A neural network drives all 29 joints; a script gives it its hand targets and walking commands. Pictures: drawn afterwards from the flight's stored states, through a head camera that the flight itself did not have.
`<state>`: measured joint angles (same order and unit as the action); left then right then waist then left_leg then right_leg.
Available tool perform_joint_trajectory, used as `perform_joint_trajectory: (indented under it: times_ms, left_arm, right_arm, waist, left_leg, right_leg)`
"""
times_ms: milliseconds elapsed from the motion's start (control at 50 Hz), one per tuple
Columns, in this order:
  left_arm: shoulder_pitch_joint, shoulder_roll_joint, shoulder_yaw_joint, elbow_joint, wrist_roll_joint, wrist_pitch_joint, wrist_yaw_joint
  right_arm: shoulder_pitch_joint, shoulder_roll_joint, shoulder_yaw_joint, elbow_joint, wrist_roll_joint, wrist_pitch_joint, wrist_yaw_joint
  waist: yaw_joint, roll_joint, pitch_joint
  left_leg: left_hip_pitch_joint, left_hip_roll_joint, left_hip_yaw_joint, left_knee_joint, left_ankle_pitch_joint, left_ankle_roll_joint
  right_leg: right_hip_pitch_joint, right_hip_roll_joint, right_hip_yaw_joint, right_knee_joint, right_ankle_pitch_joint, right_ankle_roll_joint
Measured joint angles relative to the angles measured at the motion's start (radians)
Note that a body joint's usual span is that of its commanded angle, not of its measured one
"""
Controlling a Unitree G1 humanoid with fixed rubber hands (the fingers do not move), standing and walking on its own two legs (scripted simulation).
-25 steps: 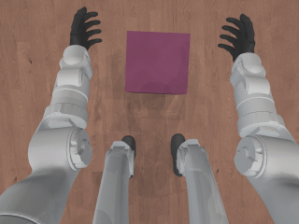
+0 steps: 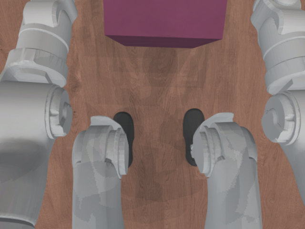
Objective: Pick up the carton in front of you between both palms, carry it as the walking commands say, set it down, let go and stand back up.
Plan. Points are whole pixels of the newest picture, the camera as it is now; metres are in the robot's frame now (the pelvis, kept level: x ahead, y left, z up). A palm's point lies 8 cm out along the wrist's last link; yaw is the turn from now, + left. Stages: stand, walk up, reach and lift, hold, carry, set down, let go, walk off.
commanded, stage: reach and lift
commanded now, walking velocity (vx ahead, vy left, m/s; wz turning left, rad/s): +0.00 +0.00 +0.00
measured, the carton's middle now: out of the picture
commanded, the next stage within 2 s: none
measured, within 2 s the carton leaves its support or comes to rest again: leaves its support in 0.96 s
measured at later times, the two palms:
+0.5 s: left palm out of the picture +0.57 +0.16 -0.19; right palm out of the picture +0.56 -0.18 -0.19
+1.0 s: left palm out of the picture +0.57 +0.14 -0.18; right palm out of the picture +0.56 -0.16 -0.18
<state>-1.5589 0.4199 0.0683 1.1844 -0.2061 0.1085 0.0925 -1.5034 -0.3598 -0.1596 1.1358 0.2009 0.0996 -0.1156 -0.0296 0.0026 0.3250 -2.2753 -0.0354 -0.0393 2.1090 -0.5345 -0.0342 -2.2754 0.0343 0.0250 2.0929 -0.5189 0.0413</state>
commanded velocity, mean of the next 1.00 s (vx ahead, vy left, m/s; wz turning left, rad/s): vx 0.00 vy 0.00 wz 0.00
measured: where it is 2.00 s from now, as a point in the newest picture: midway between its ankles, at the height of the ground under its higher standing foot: (159, 148)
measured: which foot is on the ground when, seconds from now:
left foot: down 0.00-1.00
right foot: down 0.00-1.00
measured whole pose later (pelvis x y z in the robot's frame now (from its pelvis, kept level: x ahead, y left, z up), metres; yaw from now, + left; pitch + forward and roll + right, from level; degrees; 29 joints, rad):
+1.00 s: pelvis +0.01 +0.00 -0.03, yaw +0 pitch +36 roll -1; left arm -1.45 0.27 0.15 0.96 -0.12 0.23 0.16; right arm -1.43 -0.27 -0.19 0.93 0.14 0.24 -0.17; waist -0.02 -0.01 0.36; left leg -2.27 -0.04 -0.04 2.24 -0.60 -0.04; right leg -2.27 0.04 0.03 2.23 -0.59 0.04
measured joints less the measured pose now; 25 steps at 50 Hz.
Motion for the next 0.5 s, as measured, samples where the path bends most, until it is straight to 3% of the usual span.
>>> perform_joint_trajectory:
  times_ms: [100,280,500]
  left_arm:
    - [-0.028,0.0,-0.022,0.033,-0.013,-0.032,0.002]
    - [0.008,-0.014,-0.046,-0.009,-0.034,-0.057,0.02]
    - [0.035,-0.052,-0.022,-0.001,-0.012,-0.059,0.016]
  right_arm:
    - [-0.024,-0.005,0.015,0.038,0.009,-0.031,-0.002]
    - [-0.006,-0.013,0.055,0.018,0.043,-0.059,-0.005]
    - [0.02,0.026,0.042,0.023,0.017,-0.058,-0.005]
  waist:
    - [-0.001,-0.009,0.088]
    - [0.009,-0.008,0.075]
    - [0.004,-0.002,0.036]
  left_leg:
    - [0.017,-0.004,-0.003,0.058,-0.026,-0.002]
    - [0.016,-0.003,-0.001,0.113,-0.078,-0.003]
    - [-0.002,-0.006,-0.002,0.098,-0.06,-0.005]
  right_leg:
    - [0.019,-0.003,-0.003,0.058,-0.029,-0.001]
    - [0.015,-0.001,-0.002,0.114,-0.079,-0.001]
    - [-0.002,-0.004,-0.002,0.101,-0.063,-0.002]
